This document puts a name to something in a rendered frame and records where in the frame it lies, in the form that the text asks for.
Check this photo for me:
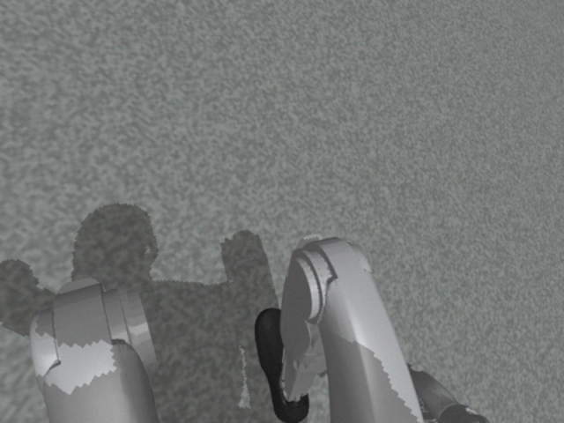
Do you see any right robot hand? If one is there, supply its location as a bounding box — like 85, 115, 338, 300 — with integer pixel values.
407, 363, 459, 423

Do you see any right robot arm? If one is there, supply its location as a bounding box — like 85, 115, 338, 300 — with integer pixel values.
437, 404, 490, 423

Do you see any right robot foot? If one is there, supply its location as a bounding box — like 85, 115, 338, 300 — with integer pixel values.
255, 308, 309, 423

